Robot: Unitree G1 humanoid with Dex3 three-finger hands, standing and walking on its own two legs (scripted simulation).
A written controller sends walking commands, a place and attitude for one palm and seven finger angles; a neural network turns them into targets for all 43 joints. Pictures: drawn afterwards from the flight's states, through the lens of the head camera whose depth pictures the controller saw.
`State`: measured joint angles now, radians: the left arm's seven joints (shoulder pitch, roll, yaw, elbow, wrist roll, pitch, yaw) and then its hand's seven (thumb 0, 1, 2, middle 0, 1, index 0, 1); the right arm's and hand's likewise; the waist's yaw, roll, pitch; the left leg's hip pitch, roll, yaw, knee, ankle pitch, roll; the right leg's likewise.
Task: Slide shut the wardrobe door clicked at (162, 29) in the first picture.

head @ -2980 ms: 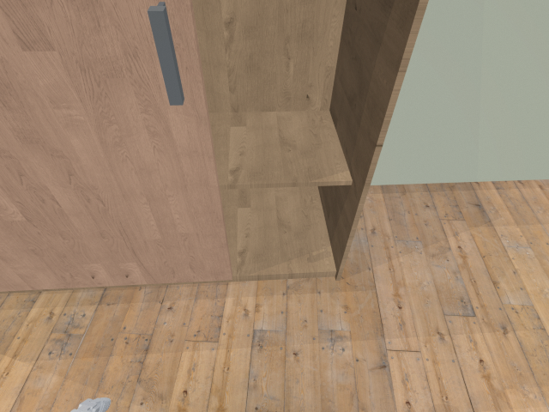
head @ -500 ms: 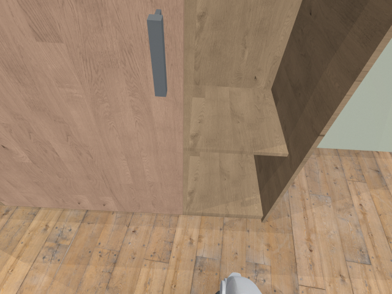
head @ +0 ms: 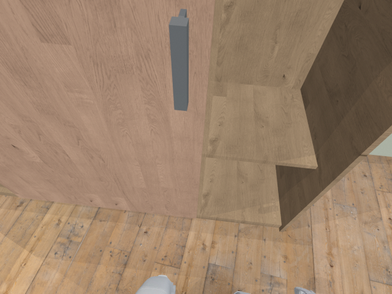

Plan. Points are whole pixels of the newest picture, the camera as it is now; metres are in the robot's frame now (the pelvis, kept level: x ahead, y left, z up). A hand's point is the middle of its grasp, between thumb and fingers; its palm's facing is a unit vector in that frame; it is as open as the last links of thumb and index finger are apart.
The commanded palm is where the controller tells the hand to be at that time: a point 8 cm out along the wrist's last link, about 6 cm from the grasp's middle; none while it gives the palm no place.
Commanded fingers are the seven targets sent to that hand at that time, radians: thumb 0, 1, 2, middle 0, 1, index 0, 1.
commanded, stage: come to a stop and stand still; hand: left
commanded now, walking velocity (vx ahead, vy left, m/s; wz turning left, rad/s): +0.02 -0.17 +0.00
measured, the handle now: (182, 63) +0.48 +0.07 +0.20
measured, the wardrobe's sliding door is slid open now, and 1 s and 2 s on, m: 0.43 0.43 0.43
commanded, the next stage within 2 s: look again from close up in 1.96 s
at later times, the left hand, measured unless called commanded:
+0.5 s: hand out of the picture -0.02 +0.24 -0.17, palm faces -0.04 -0.98 -0.19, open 7.4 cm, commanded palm none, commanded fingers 0.00 0.90 0.90 -0.20 -0.30 -0.20 -0.30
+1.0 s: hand out of the picture -0.05 +0.11 -0.16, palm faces +0.04 -0.99 -0.15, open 7.3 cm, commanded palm none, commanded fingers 0.00 0.90 0.90 -0.20 -0.30 -0.20 -0.30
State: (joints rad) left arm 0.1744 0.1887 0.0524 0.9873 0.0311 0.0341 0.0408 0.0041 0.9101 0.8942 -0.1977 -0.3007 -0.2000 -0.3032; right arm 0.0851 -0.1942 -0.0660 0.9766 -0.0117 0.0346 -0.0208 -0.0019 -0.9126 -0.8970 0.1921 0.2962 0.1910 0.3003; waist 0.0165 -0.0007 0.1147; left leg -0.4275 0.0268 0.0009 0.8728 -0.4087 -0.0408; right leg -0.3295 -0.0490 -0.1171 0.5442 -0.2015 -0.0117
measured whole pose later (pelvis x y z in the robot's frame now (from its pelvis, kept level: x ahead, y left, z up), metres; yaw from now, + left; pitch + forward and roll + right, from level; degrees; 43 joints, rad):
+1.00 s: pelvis -0.03 -0.03 +0.01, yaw -1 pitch -1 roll +0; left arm 0.34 0.07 0.00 1.15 0.00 0.00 0.04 0.01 0.92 0.89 -0.20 -0.30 -0.20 -0.30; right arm 0.35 -0.10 0.00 1.17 -0.02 0.01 -0.04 0.00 -0.91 -0.90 0.19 0.30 0.19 0.30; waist -0.02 0.02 0.01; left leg -0.22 0.07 0.00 0.43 -0.20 -0.06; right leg -0.11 0.06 -0.07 0.41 -0.29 -0.07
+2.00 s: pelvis -0.01 +0.00 +0.01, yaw -2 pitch -1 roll +1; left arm 0.30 0.12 0.01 1.15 0.00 0.00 0.04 0.01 0.91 0.89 -0.19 -0.30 -0.20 -0.30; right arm 0.30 -0.13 0.01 1.16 -0.01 -0.01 -0.04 0.00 -0.91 -0.90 0.20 0.30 0.19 0.30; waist 0.00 0.01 0.03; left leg -0.16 0.01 0.03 0.39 -0.20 -0.01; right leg -0.07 0.00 -0.05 0.40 -0.30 -0.02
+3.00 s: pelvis -0.02 +0.03 +0.01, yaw -2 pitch -1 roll +0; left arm 0.31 0.18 -0.02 1.10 0.01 0.00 0.04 0.01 0.91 0.89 -0.20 -0.30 -0.20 -0.30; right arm 0.24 -0.18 0.01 1.11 -0.01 -0.03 -0.02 0.00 -0.91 -0.90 0.20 0.30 0.20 0.30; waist 0.01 -0.01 0.02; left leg -0.22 -0.04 0.05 0.46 -0.23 0.05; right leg -0.13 -0.05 -0.02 0.47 -0.32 0.03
